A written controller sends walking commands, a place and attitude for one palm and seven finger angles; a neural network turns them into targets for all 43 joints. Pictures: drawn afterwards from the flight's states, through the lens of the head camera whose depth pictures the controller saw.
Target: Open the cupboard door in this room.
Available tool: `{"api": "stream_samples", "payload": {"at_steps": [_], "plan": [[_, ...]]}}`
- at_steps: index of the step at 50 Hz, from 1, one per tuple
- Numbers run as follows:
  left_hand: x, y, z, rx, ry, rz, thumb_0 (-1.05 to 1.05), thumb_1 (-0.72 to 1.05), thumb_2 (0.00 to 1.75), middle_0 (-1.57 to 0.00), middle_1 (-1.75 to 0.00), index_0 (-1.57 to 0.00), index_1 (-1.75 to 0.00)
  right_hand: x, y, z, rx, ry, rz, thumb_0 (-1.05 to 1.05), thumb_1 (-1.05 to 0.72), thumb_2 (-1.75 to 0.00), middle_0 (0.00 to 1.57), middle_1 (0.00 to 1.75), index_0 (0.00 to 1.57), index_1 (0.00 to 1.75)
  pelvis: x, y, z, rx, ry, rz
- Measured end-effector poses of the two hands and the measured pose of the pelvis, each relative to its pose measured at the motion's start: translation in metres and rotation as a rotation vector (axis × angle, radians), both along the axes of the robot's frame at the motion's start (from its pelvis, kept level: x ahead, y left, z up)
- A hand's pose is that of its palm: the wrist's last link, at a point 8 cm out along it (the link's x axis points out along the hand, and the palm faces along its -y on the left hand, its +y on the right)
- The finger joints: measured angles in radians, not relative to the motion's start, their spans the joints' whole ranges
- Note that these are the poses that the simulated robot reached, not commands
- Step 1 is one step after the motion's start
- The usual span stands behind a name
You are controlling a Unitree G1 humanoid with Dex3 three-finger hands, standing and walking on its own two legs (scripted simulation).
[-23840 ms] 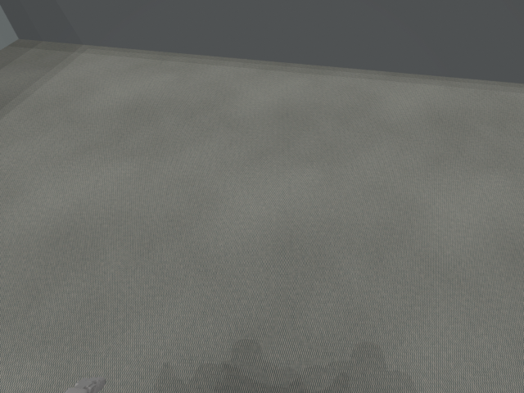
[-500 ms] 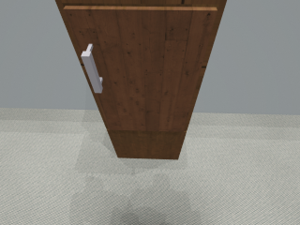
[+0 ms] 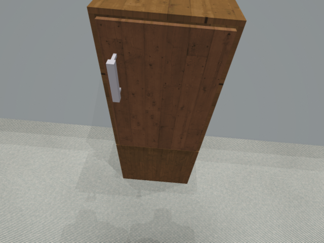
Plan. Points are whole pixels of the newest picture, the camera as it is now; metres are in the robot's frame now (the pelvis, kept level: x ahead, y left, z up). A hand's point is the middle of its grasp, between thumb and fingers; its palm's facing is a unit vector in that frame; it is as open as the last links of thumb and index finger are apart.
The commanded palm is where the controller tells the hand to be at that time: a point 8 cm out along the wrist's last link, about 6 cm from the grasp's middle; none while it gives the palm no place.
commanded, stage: come to a stop and stand still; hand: left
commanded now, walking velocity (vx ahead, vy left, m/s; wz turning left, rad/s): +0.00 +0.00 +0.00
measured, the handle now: (115, 78) +0.56 +0.20 +0.08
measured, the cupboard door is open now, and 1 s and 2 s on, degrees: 0 0 0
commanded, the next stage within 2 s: look again from close up in 0.04 s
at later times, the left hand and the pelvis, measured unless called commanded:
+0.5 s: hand out of the picture +0.00 +0.19 -0.17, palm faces +0.02 -0.97 -0.23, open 7.4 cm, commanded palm none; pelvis -0.01 +0.01 +0.00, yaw +0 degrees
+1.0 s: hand (92, 209) +0.19 +0.18 +0.00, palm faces +0.06 -1.00 -0.05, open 7.9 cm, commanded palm +0.12 +0.25 -0.04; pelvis -0.02 -0.01 -0.05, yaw +1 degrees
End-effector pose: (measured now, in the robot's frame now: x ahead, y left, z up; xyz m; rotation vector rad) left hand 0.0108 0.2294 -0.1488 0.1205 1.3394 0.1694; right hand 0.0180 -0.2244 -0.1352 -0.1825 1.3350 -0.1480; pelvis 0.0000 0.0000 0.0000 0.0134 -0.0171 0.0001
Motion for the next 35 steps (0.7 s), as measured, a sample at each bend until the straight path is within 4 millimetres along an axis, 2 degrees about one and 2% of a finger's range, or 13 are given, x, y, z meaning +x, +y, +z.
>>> {"api": "stream_samples", "payload": {"at_steps": [7, 13, 18, 24, 30, 35], "plan": [[-0.027, -0.009, 0.003, -0.022, 0.081, -0.003, 0.01, 0.91, 0.9, -0.2, -0.3, -0.2, -0.3, -0.022, 0.014, -0.004, 0.04, 0.058, -0.025, 0.0, -0.92, -0.9, 0.2, 0.3, 0.2, 0.3, 0.003, 0.003, 0.003, -0.007, 0.0, -0.007], [-0.039, -0.008, 0.004, 0.001, 0.106, -0.037, 0.01, 0.91, 0.9, -0.2, -0.3, -0.2, -0.3, -0.024, 0.022, -0.013, 0.062, 0.016, -0.043, 0.01, -0.92, -0.9, 0.2, 0.3, 0.2, 0.3, -0.001, 0.011, -0.001, -0.011, -0.013, -0.005], [-0.03, 0.0, 0.006, 0.021, 0.058, -0.035, 0.01, 0.91, 0.9, -0.2, -0.3, -0.2, -0.3, -0.024, 0.025, -0.016, 0.07, -0.012, -0.039, 0.01, -0.93, -0.9, 0.2, 0.3, 0.2, 0.3, -0.004, 0.013, -0.002, -0.004, -0.028, -0.003], [-0.015, 0.006, 0.012, 0.043, -0.009, -0.042, 0.01, 0.91, 0.9, -0.2, -0.3, -0.2, -0.3, -0.024, 0.02, -0.014, 0.067, -0.034, -0.035, 0.01, -0.92, -0.9, 0.2, 0.3, 0.2, 0.3, -0.008, 0.011, 0.0, 0.002, -0.022, -0.003], [-0.008, 0.003, 0.014, 0.04, -0.033, -0.045, 0.01, 0.91, 0.9, -0.2, -0.3, -0.2, -0.3, -0.026, 0.012, -0.01, 0.056, -0.03, -0.034, 0.01, -0.92, -0.9, 0.2, 0.3, 0.2, 0.3, -0.009, 0.007, 0.002, 0.002, -0.018, -0.003], [-0.01, -0.003, 0.012, 0.029, -0.019, -0.046, 0.01, 0.92, 0.9, -0.2, -0.3, -0.2, -0.3, -0.032, 0.008, -0.008, 0.05, -0.008, -0.037, 0.0, -0.91, -0.9, 0.2, 0.3, 0.2, 0.3, -0.01, 0.002, 0.003, 0.001, -0.018, -0.004]]}}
